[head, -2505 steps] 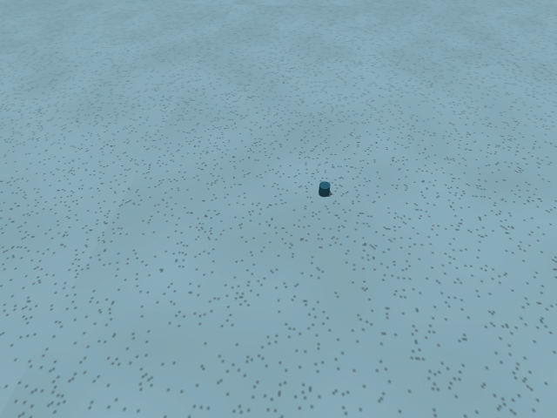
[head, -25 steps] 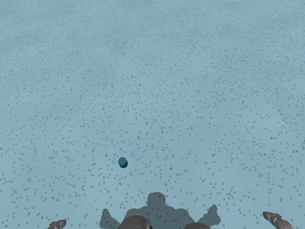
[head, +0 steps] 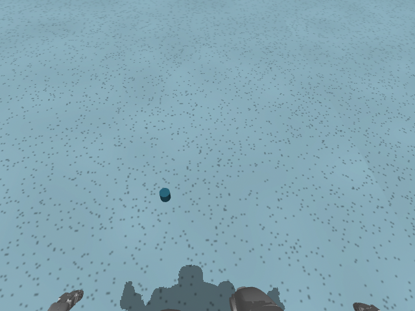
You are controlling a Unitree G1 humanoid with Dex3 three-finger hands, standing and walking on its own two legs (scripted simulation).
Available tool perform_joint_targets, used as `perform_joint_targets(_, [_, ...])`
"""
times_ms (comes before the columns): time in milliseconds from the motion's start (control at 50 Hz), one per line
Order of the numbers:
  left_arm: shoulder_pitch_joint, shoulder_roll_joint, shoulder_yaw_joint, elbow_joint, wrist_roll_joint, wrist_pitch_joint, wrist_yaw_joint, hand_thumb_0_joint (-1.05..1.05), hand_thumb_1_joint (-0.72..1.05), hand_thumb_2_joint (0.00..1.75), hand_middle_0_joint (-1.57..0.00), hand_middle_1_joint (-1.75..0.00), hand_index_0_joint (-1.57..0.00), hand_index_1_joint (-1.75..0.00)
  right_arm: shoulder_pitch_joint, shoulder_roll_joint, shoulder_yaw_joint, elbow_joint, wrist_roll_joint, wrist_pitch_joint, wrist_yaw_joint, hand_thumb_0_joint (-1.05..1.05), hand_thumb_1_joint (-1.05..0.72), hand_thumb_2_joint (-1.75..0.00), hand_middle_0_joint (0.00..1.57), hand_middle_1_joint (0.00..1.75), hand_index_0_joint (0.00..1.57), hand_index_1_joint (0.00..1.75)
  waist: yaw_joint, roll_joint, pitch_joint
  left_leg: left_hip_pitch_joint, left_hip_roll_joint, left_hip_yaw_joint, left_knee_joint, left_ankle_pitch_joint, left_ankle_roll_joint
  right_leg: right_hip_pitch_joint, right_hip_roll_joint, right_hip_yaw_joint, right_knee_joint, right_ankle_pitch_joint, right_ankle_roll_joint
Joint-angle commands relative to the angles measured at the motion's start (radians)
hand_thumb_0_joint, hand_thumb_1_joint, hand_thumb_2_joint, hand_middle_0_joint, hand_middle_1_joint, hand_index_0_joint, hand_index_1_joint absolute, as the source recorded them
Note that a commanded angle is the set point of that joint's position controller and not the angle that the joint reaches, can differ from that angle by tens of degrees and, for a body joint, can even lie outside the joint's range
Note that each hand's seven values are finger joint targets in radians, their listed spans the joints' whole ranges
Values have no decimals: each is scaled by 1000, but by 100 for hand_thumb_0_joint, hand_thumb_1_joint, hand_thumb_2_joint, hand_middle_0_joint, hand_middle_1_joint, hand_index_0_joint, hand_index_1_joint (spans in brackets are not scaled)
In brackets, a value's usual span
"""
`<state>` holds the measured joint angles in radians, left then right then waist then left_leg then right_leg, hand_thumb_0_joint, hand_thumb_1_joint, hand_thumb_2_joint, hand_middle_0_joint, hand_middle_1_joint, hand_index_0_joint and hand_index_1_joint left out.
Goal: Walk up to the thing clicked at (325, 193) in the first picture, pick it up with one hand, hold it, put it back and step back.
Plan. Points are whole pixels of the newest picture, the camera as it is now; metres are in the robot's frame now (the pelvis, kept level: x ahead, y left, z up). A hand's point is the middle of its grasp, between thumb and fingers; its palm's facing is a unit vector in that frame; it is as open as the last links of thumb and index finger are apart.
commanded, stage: step back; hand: left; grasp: from above
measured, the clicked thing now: (165, 195) +0.72 +0.23 -0.74
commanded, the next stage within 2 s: none
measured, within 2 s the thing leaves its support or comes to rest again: neither
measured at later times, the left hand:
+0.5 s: hand out of the picture -0.05 +0.23 -0.15, palm faces +0.01 -0.90 -0.43, open 7.4 cm
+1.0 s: hand out of the picture -0.28 +0.18 -0.14, palm faces -0.01 -0.90 -0.44, open 7.4 cm
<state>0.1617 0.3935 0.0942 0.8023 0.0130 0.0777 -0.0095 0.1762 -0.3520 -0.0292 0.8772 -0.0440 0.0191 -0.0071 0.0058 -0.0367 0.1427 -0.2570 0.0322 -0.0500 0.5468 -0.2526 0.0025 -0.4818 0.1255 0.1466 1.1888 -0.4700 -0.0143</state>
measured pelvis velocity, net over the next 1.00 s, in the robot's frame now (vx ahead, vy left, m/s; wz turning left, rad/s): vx -0.34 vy -0.09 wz -0.02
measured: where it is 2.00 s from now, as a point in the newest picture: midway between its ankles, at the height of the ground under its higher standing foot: outside the picture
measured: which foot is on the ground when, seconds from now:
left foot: down 0.00-0.22, up 0.24-0.50, down 0.52-0.88, up 0.90-1.00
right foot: up 0.00-0.16, down 0.18-0.54, up 0.56-0.84, down 0.86-1.00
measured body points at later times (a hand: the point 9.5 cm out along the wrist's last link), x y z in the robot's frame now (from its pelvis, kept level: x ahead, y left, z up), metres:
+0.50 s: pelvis -0.17 -0.04 -0.02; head -0.10 -0.05 +0.43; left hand -0.05 +0.28 -0.12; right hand -0.08 -0.36 -0.14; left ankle -0.20 +0.08 -0.73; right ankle -0.10 -0.16 -0.74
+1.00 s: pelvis -0.34 -0.09 -0.01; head -0.31 -0.12 +0.44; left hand -0.28 +0.23 -0.11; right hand -0.22 -0.40 -0.14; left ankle -0.30 +0.08 -0.67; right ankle -0.34 -0.19 -0.74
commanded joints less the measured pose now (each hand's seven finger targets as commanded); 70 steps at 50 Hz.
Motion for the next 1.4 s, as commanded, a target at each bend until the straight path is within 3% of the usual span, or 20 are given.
perform_joint_targets(0, [4,154,54,-81,3,-32,14,0,90,90,-20,-30,-20,-30,-17,-269,-86,-98,10,-25,-26,0,-90,-90,20,30,20,30,-15,185,-124,136,169,-145,-110,360,203,-23,-27,16,-83,-14,44])
perform_joint_targets(60, [26,150,40,-76,7,-44,19,0,90,90,-20,-30,-20,-30,-12,-288,-93,-110,14,-18,-26,0,-90,-90,20,30,20,30,-27,239,-186,213,214,-151,-50,408,244,39,-95,-32,-346,-55,51])
perform_joint_targets(160, [144,184,46,26,26,-68,24,0,90,90,-20,-30,-20,-30,-80,-270,-83,-133,36,19,-17,0,-90,-90,20,30,20,30,17,180,-228,-30,109,-98,111,202,114,360,-118,-82,-817,311,0])
perform_joint_targets(200, [57,363,86,-30,31,-62,16,0,90,90,-20,-30,-20,-30,-96,-209,-73,-162,44,19,-30,0,-90,-90,20,30,20,30,43,-243,-167,-234,-137,-34,452,-346,6,177,-475,356,-884,275,-226])
perform_joint_targets(220, [-33,390,91,-71,33,-66,23,0,90,90,-20,-30,-20,-30,-74,-257,-95,-145,43,22,-38,0,-90,-90,20,30,20,30,32,-287,-108,-164,-74,-104,615,-376,-6,0,-557,456,-913,275,-293])
perform_joint_targets(300, [-99,234,56,-79,32,-67,32,0,90,90,-20,-30,-20,-30,-3,-228,-75,-85,50,12,-26,0,-90,-90,20,30,20,30,-24,-123,-102,-218,-160,-101,663,-222,-5,160,-323,52,-748,516,-158])
perform_joint_targets(420, [23,217,50,-86,30,-52,53,0,90,90,-20,-30,-20,-30,-9,-197,-59,-101,28,-10,-30,0,-90,-90,20,30,20,30,46,-166,-207,-219,-61,-23,180,-272,-12,496,-367,86,-614,760,-186])
perform_joint_targets(480, [-17,216,36,-106,6,-30,43,0,90,90,-20,-30,-20,-30,94,-201,-77,-51,17,-13,-26,0,-90,-90,20,30,20,30,-1,-122,-244,17,-69,54,-203,76,5,386,-318,30,-492,686,-124])
perform_joint_targets(560, [-86,217,38,-114,6,-23,55,0,90,90,-20,-30,-20,-30,-40,-415,-124,-101,4,-13,-21,0,-90,-90,20,30,20,30,-33,303,-178,-102,419,-536,-238,328,333,102,-96,22,14,-193,2])
perform_joint_targets(620, [9,194,34,-56,-9,-28,39,0,90,90,-20,-30,-20,-30,-112,-268,-78,-115,-1,-11,-27,0,-90,-90,20,30,20,30,42,157,-165,8,213,-177,-111,497,233,30,-41,21,71,-73,-4])
perform_joint_targets(820, [110,171,21,46,15,-82,46,0,90,90,-20,-30,-20,-30,-78,-277,-76,-102,29,46,-2,0,-90,-90,20,30,20,30,20,215,-284,95,124,-100,98,311,140,341,-97,-171,-862,274,12])
perform_joint_targets(860, [116,326,64,47,33,-87,43,0,90,90,-20,-30,-20,-30,-56,-169,-42,-126,33,37,-7,0,-90,-90,20,30,20,30,26,-182,-207,-363,-104,-56,302,-257,28,449,-361,276,-859,217,-68])
perform_joint_targets(880, [33,411,77,1,44,-84,46,0,90,90,-20,-30,-20,-30,-119,-217,-67,-137,24,48,-23,0,-90,-90,20,30,20,30,83,-227,-144,-265,-89,-141,512,-372,-8,123,-577,460,-927,166,-263])
perform_joint_targets(900, [-46,378,74,-21,31,-87,51,0,90,90,-20,-30,-20,-30,-102,-268,-92,-113,31,49,-22,0,-90,-90,20,30,20,30,39,-189,-64,-194,-48,-183,621,-330,-10,-35,-592,467,-956,114,-280])
perform_joint_targets(960, [-129,230,39,-14,24,-95,49,0,90,90,-20,-30,-20,-30,8,-235,-70,-37,38,41,-7,0,-90,-90,20,30,20,30,-48,-30,-70,-247,-143,-146,629,-152,-13,159,-325,26,-796,337,-115])
perform_joint_targets(1100, [50,259,68,24,41,-110,32,0,90,90,-20,-30,-20,-30,-33,-239,-66,-33,7,4,9,0,-90,-90,20,30,20,30,76,-162,-133,-297,-44,-73,282,-250,-47,417,-393,183,-878,-287,-166])
perform_joint_targets(1200, [-11,271,49,29,34,-92,17,0,90,90,-20,-30,-20,-30,120,-227,-89,63,6,-19,29,0,-90,-90,20,30,20,30,-14,-116,-119,134,-66,78,-155,-158,27,134,-335,9,-806,-207,-115])
perform_joint_targets(1260, [-67,192,24,8,17,-92,18,0,90,90,-20,-30,-20,-30,134,-397,-125,49,-20,-29,18,0,-90,-90,20,30,20,30,-75,282,-43,113,317,-610,-405,-756,207,-254,-121,-173,-267,-114,7])
perform_joint_targets(1280, [-105,266,42,15,25,-96,12,0,90,90,-20,-30,-20,-30,77,-399,-127,35,-1,-34,20,0,-90,-90,20,30,20,30,-63,212,42,-61,358,-622,-447,-808,256,-163,-174,-87,-200,-79,-3])
perform_joint_targets(1380, [42,205,31,91,15,-107,-17,0,90,90,-20,-30,-20,-30,13,-294,-101,22,-3,-60,16,0,-90,-90,20,30,20,30,-10,208,-16,28,160,-233,-328,-404,159,-45,-152,-160,-292,73,9])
